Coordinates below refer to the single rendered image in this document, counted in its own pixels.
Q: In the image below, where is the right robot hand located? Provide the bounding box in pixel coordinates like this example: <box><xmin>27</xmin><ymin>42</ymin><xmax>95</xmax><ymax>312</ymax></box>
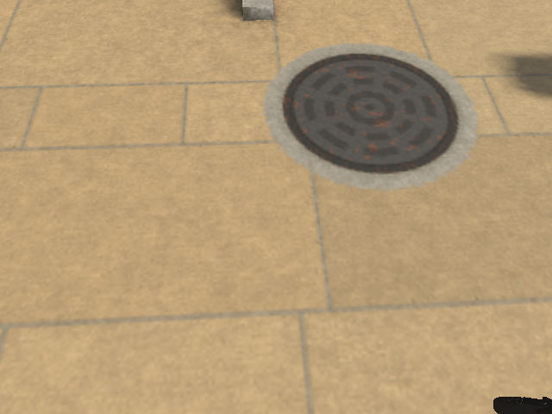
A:
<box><xmin>493</xmin><ymin>397</ymin><xmax>552</xmax><ymax>414</ymax></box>

